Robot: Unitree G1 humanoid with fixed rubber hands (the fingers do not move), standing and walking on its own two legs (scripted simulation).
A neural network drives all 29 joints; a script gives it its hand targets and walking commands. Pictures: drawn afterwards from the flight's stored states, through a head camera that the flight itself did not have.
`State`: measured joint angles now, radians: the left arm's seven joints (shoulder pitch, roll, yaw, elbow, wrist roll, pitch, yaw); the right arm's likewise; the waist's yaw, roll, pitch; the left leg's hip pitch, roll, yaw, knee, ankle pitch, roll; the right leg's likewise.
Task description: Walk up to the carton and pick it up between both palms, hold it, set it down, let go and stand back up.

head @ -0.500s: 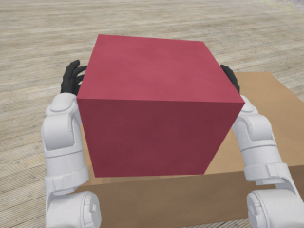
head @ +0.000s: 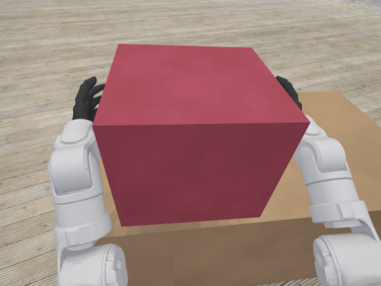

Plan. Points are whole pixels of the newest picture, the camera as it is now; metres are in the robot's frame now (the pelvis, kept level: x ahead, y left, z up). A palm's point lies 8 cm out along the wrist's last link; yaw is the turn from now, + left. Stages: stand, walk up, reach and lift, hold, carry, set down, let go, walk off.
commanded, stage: hold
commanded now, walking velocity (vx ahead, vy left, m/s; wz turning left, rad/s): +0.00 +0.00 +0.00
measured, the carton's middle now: (190, 131) +0.37 +0.02 +0.17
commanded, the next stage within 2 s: none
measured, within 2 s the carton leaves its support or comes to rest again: neither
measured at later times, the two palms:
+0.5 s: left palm (90, 121) +0.33 +0.20 +0.23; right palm (292, 118) +0.35 -0.17 +0.22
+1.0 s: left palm (91, 123) +0.33 +0.20 +0.22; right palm (295, 121) +0.35 -0.18 +0.22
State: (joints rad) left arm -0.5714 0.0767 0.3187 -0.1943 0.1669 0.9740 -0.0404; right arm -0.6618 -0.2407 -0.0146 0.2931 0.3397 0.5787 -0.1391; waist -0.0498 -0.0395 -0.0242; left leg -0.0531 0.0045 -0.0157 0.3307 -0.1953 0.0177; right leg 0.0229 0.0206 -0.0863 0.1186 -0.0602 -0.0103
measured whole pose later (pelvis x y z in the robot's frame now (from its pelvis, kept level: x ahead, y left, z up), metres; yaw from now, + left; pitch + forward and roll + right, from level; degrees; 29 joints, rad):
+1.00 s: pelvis -0.01 -0.01 +0.00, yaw +0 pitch -5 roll -2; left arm -0.57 0.08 0.33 -0.16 0.16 0.93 -0.06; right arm -0.63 -0.21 -0.03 0.29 0.31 0.55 -0.14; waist -0.05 -0.06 -0.03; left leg -0.05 0.01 -0.02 0.31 -0.18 0.01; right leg 0.01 0.03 -0.09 0.13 -0.06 -0.02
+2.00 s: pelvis +0.00 +0.00 +0.00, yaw +0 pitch -4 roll -2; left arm -0.55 0.07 0.31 -0.24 0.16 0.98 -0.03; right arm -0.63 -0.25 -0.01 0.24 0.34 0.59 -0.14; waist -0.05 -0.04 -0.04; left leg -0.06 0.01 -0.01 0.33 -0.20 0.02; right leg 0.02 0.02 -0.08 0.11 -0.05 -0.01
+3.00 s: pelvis -0.01 -0.01 +0.00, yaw +0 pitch -4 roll -2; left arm -0.60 0.08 0.33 -0.12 0.15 0.92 -0.05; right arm -0.65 -0.21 -0.04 0.31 0.29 0.56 -0.13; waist -0.05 -0.05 -0.03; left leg -0.08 0.00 -0.02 0.33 -0.17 0.01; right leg -0.02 0.02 -0.09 0.15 -0.06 -0.02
